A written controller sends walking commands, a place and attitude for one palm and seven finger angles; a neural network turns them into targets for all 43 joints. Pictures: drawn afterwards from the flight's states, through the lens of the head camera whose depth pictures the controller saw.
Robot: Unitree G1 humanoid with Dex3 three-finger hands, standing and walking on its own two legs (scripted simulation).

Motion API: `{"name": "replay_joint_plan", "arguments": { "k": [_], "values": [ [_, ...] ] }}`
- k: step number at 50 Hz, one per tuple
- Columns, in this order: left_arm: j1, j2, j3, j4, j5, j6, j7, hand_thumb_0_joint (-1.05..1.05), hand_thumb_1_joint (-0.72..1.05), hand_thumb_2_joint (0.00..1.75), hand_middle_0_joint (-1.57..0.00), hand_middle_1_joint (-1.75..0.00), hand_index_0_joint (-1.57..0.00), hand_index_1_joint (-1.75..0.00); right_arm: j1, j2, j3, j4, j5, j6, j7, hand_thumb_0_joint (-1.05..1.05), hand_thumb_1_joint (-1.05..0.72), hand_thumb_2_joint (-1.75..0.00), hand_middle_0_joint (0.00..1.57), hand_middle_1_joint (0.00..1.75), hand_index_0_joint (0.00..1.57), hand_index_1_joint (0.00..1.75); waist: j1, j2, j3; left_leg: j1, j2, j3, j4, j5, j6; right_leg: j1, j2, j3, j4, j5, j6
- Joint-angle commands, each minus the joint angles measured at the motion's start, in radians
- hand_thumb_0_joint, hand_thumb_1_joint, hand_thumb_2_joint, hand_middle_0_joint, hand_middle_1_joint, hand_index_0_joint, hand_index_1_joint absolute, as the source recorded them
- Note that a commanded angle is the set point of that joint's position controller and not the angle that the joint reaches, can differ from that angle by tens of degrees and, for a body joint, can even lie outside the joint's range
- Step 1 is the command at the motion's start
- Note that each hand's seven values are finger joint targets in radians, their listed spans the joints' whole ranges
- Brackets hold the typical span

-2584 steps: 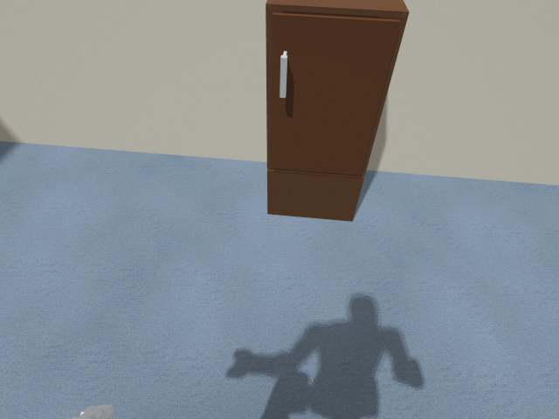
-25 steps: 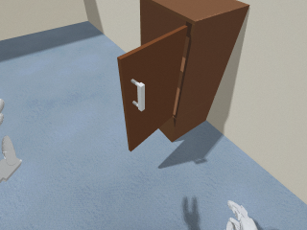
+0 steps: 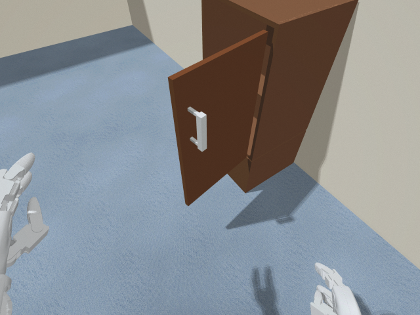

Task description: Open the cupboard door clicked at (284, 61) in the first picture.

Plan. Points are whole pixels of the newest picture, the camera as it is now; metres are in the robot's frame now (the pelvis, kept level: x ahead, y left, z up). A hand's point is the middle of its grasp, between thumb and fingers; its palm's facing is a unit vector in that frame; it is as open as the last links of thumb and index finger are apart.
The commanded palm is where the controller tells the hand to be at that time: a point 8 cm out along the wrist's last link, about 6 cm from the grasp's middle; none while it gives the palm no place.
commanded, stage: let the arm hang, fingers relaxed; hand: left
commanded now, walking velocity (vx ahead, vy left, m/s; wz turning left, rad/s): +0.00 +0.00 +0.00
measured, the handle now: (197, 129) +0.60 +0.08 -0.03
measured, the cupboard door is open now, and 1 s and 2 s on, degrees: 100 100 100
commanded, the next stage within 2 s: look to check the result in 1.06 s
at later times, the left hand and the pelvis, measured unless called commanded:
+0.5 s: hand out of the picture -0.02 +0.18 -0.17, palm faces +0.01 -0.97 -0.24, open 7.2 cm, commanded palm none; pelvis -0.01 -0.02 +0.00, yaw +0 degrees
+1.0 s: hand out of the picture +0.03 +0.16 -0.17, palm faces +0.02 -0.98 -0.21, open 7.3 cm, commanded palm none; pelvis +0.01 -0.02 +0.01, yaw +0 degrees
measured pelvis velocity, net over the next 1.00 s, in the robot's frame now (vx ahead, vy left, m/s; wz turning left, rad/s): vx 0.01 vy -0.02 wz -0.01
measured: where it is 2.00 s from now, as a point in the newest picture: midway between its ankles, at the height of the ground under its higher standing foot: outside the picture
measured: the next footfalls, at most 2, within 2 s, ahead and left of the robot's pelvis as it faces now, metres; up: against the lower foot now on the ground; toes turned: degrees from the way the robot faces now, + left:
none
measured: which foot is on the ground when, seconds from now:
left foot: down 0.00-1.00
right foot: down 0.00-1.00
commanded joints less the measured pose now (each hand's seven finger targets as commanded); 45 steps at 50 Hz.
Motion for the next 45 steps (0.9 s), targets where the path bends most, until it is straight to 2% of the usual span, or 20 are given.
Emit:
{"name": "replay_joint_plan", "arguments": {
  "k": [1, 3, 5, 6, 7, 8, 10, 11, 15, 20, 22, 26, 30, 36, 38, 41, 45],
  "values": [
    [-0.069, -0.044, -0.232, 0.487, 0.042, 0.188, -0.101, 0.0, 0.9, 0.9, -0.2, -0.3, -0.2, -0.3, -0.005, -0.199, -0.071, 0.057, -0.005, 0.032, 0.036, 0.0, -0.9, -0.9, 0.2, 0.3, 0.2, 0.3, -0.027, -0.008, -0.108, -0.028, 0.163, -0.139, -0.009, 0.387, 0.0, -0.003, -0.074, 0.088, 0.097, 0.053, -0.021],
    [-0.121, -0.024, -0.241, 0.584, 0.047, 0.19, -0.099, 0.0, 0.9, 0.9, -0.2, -0.3, -0.2, -0.3, -0.019, -0.203, -0.052, 0.06, -0.016, 0.057, 0.034, 0.0, -0.9, -0.9, 0.2, 0.3, 0.2, 0.3, -0.017, -0.114, -0.096, -0.086, 0.171, -0.182, -0.039, 0.302, 0.028, 0.05, -0.065, 0.102, 0.11, 0.019, -0.023],
    [-0.159, 0.002, -0.249, 0.703, 0.052, 0.19, -0.101, 0.0, 0.9, 0.9, -0.2, -0.3, -0.2, -0.3, -0.026, -0.203, -0.045, 0.083, -0.023, 0.074, 0.032, 0.0, -0.9, -0.9, 0.2, 0.3, 0.2, 0.3, -0.009, -0.224, -0.1, -0.073, 0.132, -0.164, -0.017, 0.217, 0.022, 0.077, -0.103, 0.148, 0.053, 0.071, -0.036],
    [-0.183, 0.011, -0.256, 0.763, 0.051, 0.192, -0.1, 0.0, 0.9, 0.9, -0.2, -0.3, -0.2, -0.3, -0.023, -0.196, -0.043, 0.098, -0.023, 0.086, 0.034, 0.0, -0.9, -0.9, 0.2, 0.3, 0.2, 0.3, -0.015, -0.221, -0.095, -0.045, 0.105, -0.143, -0.005, 0.175, 0.013, 0.049, -0.127, 0.173, 0.031, 0.065, -0.052],
    [-0.204, 0.006, -0.268, 0.82, 0.047, 0.196, -0.098, 0.0, 0.9, 0.9, -0.2, -0.3, -0.2, -0.3, -0.015, -0.178, -0.037, 0.118, -0.026, 0.096, 0.033, 0.0, -0.9, -0.9, 0.2, 0.3, 0.2, 0.3, -0.021, -0.188, -0.085, -0.023, 0.087, -0.126, -0.003, 0.146, 0.008, 0.036, -0.143, 0.191, 0.01, 0.066, -0.059],
    [-0.226, -0.001, -0.279, 0.874, 0.043, 0.201, -0.097, 0.0, 0.9, 0.9, -0.2, -0.3, -0.2, -0.3, -0.009, -0.162, -0.029, 0.14, -0.028, 0.105, 0.032, 0.0, -0.9, -0.9, 0.2, 0.3, 0.2, 0.3, -0.025, -0.132, -0.069, -0.01, 0.082, -0.121, -0.023, 0.134, 0.003, 0.026, -0.142, 0.191, 0.001, 0.046, -0.059],
    [-0.236, -0.014, -0.296, 0.967, 0.034, 0.206, -0.093, 0.0, 0.9, 0.9, -0.2, -0.3, -0.2, -0.3, -0.018, -0.142, -0.015, 0.176, -0.03, 0.116, 0.03, 0.0, -0.9, -0.9, 0.2, 0.3, 0.2, 0.3, -0.017, 0.015, -0.036, -0.022, 0.098, -0.135, -0.088, 0.113, 0.001, 0.043, -0.111, 0.176, -0.01, -0.018, -0.041],
    [-0.224, -0.011, -0.299, 1.01, 0.033, 0.207, -0.09, 0.0, 0.9, 0.9, -0.2, -0.3, -0.2, -0.3, -0.025, -0.141, -0.013, 0.188, -0.028, 0.121, 0.029, 0.0, -0.9, -0.9, 0.2, 0.3, 0.2, 0.3, -0.005, 0.047, -0.028, -0.032, 0.106, -0.142, -0.104, 0.093, 0.002, 0.063, -0.103, 0.169, -0.027, -0.04, -0.033],
    [-0.192, -0.049, -0.294, 1.158, 0.027, 0.197, -0.087, 0.0, 0.9, 0.9, -0.2, -0.3, -0.2, -0.3, 0.02, -0.098, -0.011, 0.263, -0.029, 0.132, 0.02, 0.0, -0.9, -0.9, 0.2, 0.3, 0.2, 0.3, -0.005, 0.142, -0.033, -0.031, 0.088, -0.117, -0.122, -0.019, -0.009, 0.105, -0.115, 0.184, -0.1, -0.098, -0.044],
    [-0.21, -0.044, -0.301, 1.268, 0.021, 0.193, -0.088, 0.0, 0.9, 0.9, -0.2, -0.3, -0.2, -0.3, 0.098, -0.089, -0.016, 0.34, -0.024, 0.143, 0.016, 0.0, -0.9, -0.9, 0.2, 0.3, 0.2, 0.3, -0.013, 0.054, 0.006, -0.023, 0.09, -0.111, -0.129, -0.057, -0.008, 0.084, -0.121, 0.184, -0.161, -0.182, -0.048],
    [-0.213, -0.048, -0.303, 1.3, 0.02, 0.191, -0.087, 0.0, 0.9, 0.9, -0.2, -0.3, -0.2, -0.3, 0.123, -0.089, -0.018, 0.362, -0.023, 0.143, 0.013, 0.0, -0.9, -0.9, 0.2, 0.3, 0.2, 0.3, -0.017, -0.011, 0.025, -0.006, 0.095, -0.108, -0.13, -0.028, -0.006, 0.07, -0.12, 0.178, -0.173, -0.18, -0.047],
    [-0.204, -0.058, -0.304, 1.343, 0.018, 0.192, -0.083, 0.0, 0.9, 0.9, -0.2, -0.3, -0.2, -0.3, 0.145, -0.084, -0.018, 0.396, -0.021, 0.141, 0.01, 0.0, -0.9, -0.9, 0.2, 0.3, 0.2, 0.3, -0.013, -0.027, 0.053, 0.002, 0.1, -0.105, -0.145, -0.011, -0.003, 0.061, -0.115, 0.169, -0.175, -0.17, -0.045],
    [-0.207, -0.062, -0.304, 1.367, 0.017, 0.192, -0.079, 0.0, 0.9, 0.9, -0.2, -0.3, -0.2, -0.3, 0.17, -0.068, -0.015, 0.422, -0.022, 0.141, 0.008, 0.0, -0.9, -0.9, 0.2, 0.3, 0.2, 0.3, -0.015, -0.078, 0.058, 0.008, 0.099, -0.095, -0.149, 0.006, -0.003, 0.07, -0.117, 0.168, -0.181, -0.17, -0.041],
    [-0.198, -0.084, -0.306, 1.379, 0.018, 0.191, -0.074, 0.0, 0.9, 0.9, -0.2, -0.3, -0.2, -0.3, 0.17, -0.048, -0.012, 0.438, -0.023, 0.14, 0.007, 0.0, -0.9, -0.9, 0.2, 0.3, 0.2, 0.3, -0.011, -0.042, 0.064, 0.013, 0.1, -0.091, -0.156, 0.023, -0.005, 0.067, -0.11, 0.162, -0.172, -0.144, -0.034],
    [-0.201, -0.093, -0.307, 1.384, 0.017, 0.192, -0.073, 0.0, 0.9, 0.9, -0.2, -0.3, -0.2, -0.3, 0.169, -0.028, -0.007, 0.445, -0.024, 0.136, 0.006, 0.0, -0.9, -0.9, 0.2, 0.3, 0.2, 0.3, -0.01, -0.024, 0.07, 0.006, 0.105, -0.099, -0.173, 0.048, -0.005, 0.083, -0.11, 0.156, -0.156, -0.095, -0.034],
    [-0.192, -0.107, -0.31, 1.388, 0.017, 0.19, -0.071, 0.0, 0.9, 0.9, -0.2, -0.3, -0.2, -0.3, 0.16, -0.029, -0.007, 0.445, -0.022, 0.132, 0.003, 0.0, -0.9, -0.9, 0.2, 0.3, 0.2, 0.3, -0.006, -0.003, 0.061, 0.011, 0.114, -0.102, -0.178, 0.068, -0.008, 0.098, -0.104, 0.148, -0.141, -0.045, -0.032],
    [-0.192, -0.123, -0.313, 1.395, 0.017, 0.188, -0.071, 0.0, 0.9, 0.9, -0.2, -0.3, -0.2, -0.3, 0.156, -0.016, -0.003, 0.451, -0.022, 0.125, 0.0, 0.0, -0.9, -0.9, 0.2, 0.3, 0.2, 0.3, -0.007, -0.005, 0.042, 0.028, 0.12, -0.106, -0.186, 0.118, -0.012, 0.126, -0.105, 0.137, -0.122, 0.03, -0.029]
  ]
}}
